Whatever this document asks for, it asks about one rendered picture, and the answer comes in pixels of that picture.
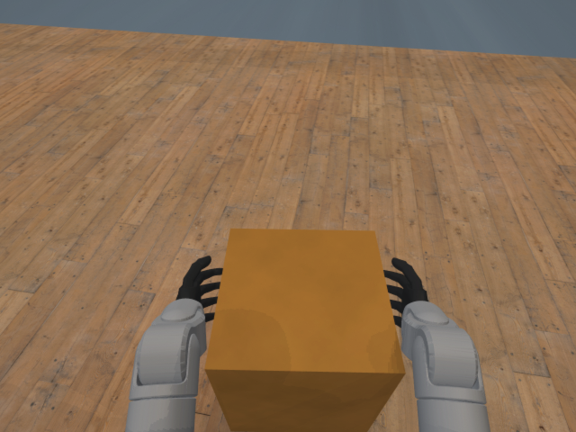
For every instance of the right robot hand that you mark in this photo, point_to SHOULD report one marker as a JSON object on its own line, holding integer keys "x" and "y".
{"x": 412, "y": 287}

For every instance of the carton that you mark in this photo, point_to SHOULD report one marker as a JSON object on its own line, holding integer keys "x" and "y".
{"x": 303, "y": 337}

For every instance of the right robot forearm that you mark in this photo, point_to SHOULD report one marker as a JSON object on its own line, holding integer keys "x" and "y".
{"x": 446, "y": 371}

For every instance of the left robot forearm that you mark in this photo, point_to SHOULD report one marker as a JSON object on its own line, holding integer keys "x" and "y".
{"x": 165, "y": 373}

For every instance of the left robot hand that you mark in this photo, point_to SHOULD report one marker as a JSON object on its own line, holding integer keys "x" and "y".
{"x": 191, "y": 288}

